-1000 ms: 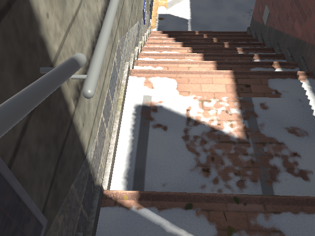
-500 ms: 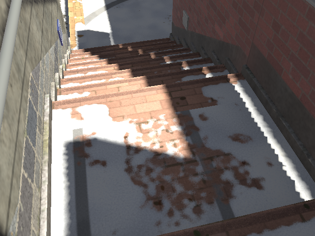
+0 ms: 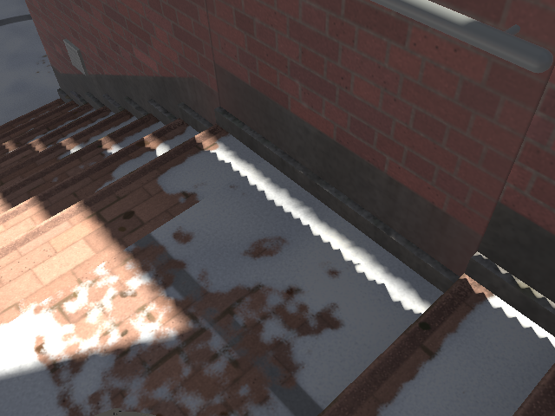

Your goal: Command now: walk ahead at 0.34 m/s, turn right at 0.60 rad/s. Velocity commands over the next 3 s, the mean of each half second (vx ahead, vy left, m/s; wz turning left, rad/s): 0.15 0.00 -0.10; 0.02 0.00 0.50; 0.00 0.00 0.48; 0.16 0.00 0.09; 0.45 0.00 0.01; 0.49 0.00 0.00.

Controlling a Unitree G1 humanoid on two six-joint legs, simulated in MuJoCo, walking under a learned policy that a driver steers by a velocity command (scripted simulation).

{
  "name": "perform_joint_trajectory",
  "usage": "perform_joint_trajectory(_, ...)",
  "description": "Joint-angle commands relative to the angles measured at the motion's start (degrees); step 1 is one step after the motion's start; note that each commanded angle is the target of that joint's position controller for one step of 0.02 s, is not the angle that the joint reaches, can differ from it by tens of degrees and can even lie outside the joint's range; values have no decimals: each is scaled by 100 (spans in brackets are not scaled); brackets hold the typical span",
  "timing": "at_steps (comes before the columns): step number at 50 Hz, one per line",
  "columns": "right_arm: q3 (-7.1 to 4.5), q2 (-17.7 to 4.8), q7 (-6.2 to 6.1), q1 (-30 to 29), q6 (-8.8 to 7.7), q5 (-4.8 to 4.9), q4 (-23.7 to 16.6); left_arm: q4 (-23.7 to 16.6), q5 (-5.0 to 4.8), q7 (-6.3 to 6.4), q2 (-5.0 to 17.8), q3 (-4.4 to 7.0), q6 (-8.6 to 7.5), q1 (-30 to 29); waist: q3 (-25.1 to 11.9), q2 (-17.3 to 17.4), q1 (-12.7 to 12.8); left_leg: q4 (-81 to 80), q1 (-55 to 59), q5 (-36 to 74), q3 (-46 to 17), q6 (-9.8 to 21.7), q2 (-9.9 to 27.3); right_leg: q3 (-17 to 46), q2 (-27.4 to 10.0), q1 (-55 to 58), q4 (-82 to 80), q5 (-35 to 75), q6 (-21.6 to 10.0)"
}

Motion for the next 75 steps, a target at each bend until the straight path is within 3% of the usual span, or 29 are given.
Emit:
perform_joint_trajectory(1, -174, -708, 67, 297, -10, -6, -23, -308, -72, -40, -20, -95, -19, -841, 1148, 186, -64, -997, -1586, 2763, -539, 862, 918, -590, 274, 1401, -1148, 1144, -127)
perform_joint_trajectory(5, -478, -1396, 131, 123, 55, 125, 126, 46, 162, 171, 544, 119, 224, -58, 943, 216, 543, 530, -518, 4344, -598, 425, 1147, -801, 440, 2700, -2215, 348, -21)
perform_joint_trajectory(6, -474, -1488, 298, 241, 162, 61, 224, 599, -32, 313, 971, 347, 127, 1190, 512, -131, 885, 1577, -1092, 3970, -456, 116, 898, -999, 635, 4716, -2685, 1567, -102)
perform_joint_trajectory(7, -324, -1022, 522, 633, 303, -54, 255, 941, -36, 482, 1359, 582, 119, 2227, -235, -414, 1161, 2913, -2395, 2750, -531, -222, 596, -875, 418, 7041, -2375, 2137, -547)
perform_joint_trajectory(8, -103, 144, 838, 1834, 368, -87, 265, 1244, 26, 526, 1634, 637, 219, 3587, -2993, -1192, 843, 5483, -3145, -901, -896, -496, 264, 520, -1105, 10051, -37, 5738, -2204)
perform_joint_trajectory(9, -280, -589, 882, 978, 351, 178, -147, 1233, 66, 422, 1170, 590, 308, 3721, -3567, -622, 1612, 6626, -3974, -1396, -1431, -674, 310, 1514, -1787, 10215, -10, 5833, -2652)
perform_joint_trajectory(10, -424, -1020, 853, -1090, 322, 484, -868, 1071, -79, 499, 1104, 566, 200, 3150, -2012, -137, 1917, 6206, -4916, -1240, -1492, -591, 482, 1453, -1596, 8288, -1093, 3954, -2095)
perform_joint_trajectory(12, -328, -774, 580, -1021, 194, 366, -957, 873, -381, 396, 720, 398, 33, 1935, -885, 262, 941, 4863, -4192, -438, -1729, -307, 1042, 904, -1533, 5157, -1776, 1873, -1844)
perform_joint_trajectory(13, -327, -500, 101, -747, 578, 671, -420, 621, -652, 726, 216, 195, 39, 1084, -444, 470, 751, 3845, -3046, 1133, -1989, -59, 647, 780, -1557, 3687, -2439, 1863, -1525)
perform_joint_trajectory(14, -236, -110, -63, -291, 828, 497, -252, 547, -637, 830, 258, 141, 20, 1032, -166, 484, 436, 3559, -2158, 1669, -1721, 30, 484, 361, -1456, 2555, -2728, 1914, -1468)
perform_joint_trajectory(15, -395, -587, 290, 602, 570, 222, -243, 727, -288, 306, 440, 198, -304, 1044, 169, -328, -270, 2915, -1812, 1955, -2074, -348, 962, 22, -1198, 1436, -2784, 1260, -1447)
perform_joint_trajectory(18, -391, -251, 608, 1006, 463, 183, 27, 653, -192, 208, 631, 256, -350, 316, 83, 185, -336, 1730, -547, 3125, -1709, -632, 787, -461, -838, 626, -2608, -745, -917)
perform_joint_trajectory(20, -545, -622, 573, 490, 360, 338, -357, 705, -222, 328, 887, 351, -195, 506, 2, -44, -11, 1895, -692, 3001, -1660, -628, 522, -239, -1140, 985, -2420, -1905, -956)
perform_joint_trajectory(22, -655, -1039, 160, -1349, 306, 228, -1289, 675, -288, 742, 1260, 608, -192, 1123, 93, -357, 878, 1887, -2400, 1892, -1703, -386, 435, 505, -1750, 2561, -2644, -3082, -1501)
perform_joint_trajectory(24, -450, -523, -158, -2107, 555, 96, -1577, 1061, -374, 1127, 743, 542, -268, 2159, 346, -210, 1347, 1245, -3755, 1524, -2038, -156, 743, 1282, -2229, 3890, -2896, -3679, -1494)
perform_joint_trajectory(27, -472, -303, -188, -1524, 620, 191, -1447, 597, -473, 1291, 707, 598, -225, 1425, 189, -353, 1082, 519, -2583, 1752, -1231, 57, 223, 357, -1623, 3286, -2859, -4094, -862)
perform_joint_trajectory(29, -692, -422, 42, -1064, 426, 307, -1296, 348, -221, 1224, 933, 628, -219, 714, 25, -344, 694, 99, -716, 3104, -501, 374, -473, -827, -1061, 2060, -2264, -4044, -374)
perform_joint_trajectory(31, -999, -1166, 58, -793, 164, 507, -1281, 325, -295, 1152, 503, 544, -201, 926, -596, 791, 563, -1312, 680, 6180, -1781, 1156, 334, -1725, -382, 1742, -277, -4496, 390)
perform_joint_trajectory(32, -1078, -1787, 44, -165, -102, 375, -1356, -280, -454, 1107, 281, 493, -306, 457, -1012, 1741, 275, -1758, 1448, 7746, -4481, 2603, 1921, -1561, 607, 301, 1502, -6539, 745)
perform_joint_trajectory(33, -1073, -1603, 189, 182, -281, 126, -1180, -268, -581, 1011, 404, 478, -302, -109, -502, 598, -110, -1871, 1337, 7884, -4479, 2768, 2146, -287, 756, -407, 1725, -6579, 683)
perform_joint_trajectory(36, -1026, -1172, 399, -1089, -111, 547, -1472, -130, -334, 1127, 954, 700, -147, 290, -382, 805, 661, -2030, 222, 7122, -3357, 2240, 1728, 116, 473, 140, 2357, -5352, 638)
perform_joint_trajectory(38, -1002, -1091, 397, -1501, 132, 429, -1794, 23, -126, 1107, 600, 619, -85, 668, -224, 488, 913, -2288, -755, 6299, -3022, 1987, 1322, 96, 571, 781, 2258, -4303, 680)
perform_joint_trajectory(57, -928, -1339, 286, -1537, 247, 266, -2078, -346, -442, 902, 385, 174, 136, 437, -629, 842, 462, -1337, -936, 5744, -4763, 1937, 1030, -64, 1177, 2119, -1110, -3930, 751)
perform_joint_trajectory(60, -713, -979, 422, -1660, 408, 291, -2085, -353, -443, 910, 738, 339, -20, 1121, -873, 368, 947, -755, -2604, 3635, -4293, 1249, 178, 206, 656, 4659, -2230, -1221, -182)
perform_joint_trajectory(61, -572, -365, 377, -1214, 408, 332, -2226, -384, -347, 990, 1442, 503, -138, 1626, -1410, -909, 789, 807, -3755, 502, -3093, 318, -962, 2125, -1143, 5929, -2420, 1556, -2064)
perform_joint_trajectory(62, -720, -821, 201, -1239, 389, 302, -2307, -384, 45, 928, 1412, 575, -181, 1745, -840, -265, 950, 1893, -4879, -258, -2888, -94, -966, 2768, -1907, 5818, -2718, 1528, -2696)
perform_joint_trajectory(65, -809, -1160, -62, -1383, 541, 94, -1852, -657, -385, 634, 330, 278, -55, 507, -525, -125, 502, 3536, -4533, 1327, -2572, -472, -556, 1000, -719, 4363, -2641, 837, -1480)
perform_joint_trajectory(69, -657, -729, 192, -1162, 518, 156, -1690, -615, -203, 559, 437, 334, 52, 795, -563, -63, 604, 4366, -4264, 2698, -2215, -539, -570, 176, -261, 3584, -2631, 538, -1503)
perform_joint_trajectory(75, -577, -363, 544, -1000, 519, 145, -1175, -304, -643, 132, 394, 97, -50, 419, -184, -311, 325, 1436, -2405, 2286, -1595, -1009, 444, -142, 114, 2358, -2202, -2085, -509)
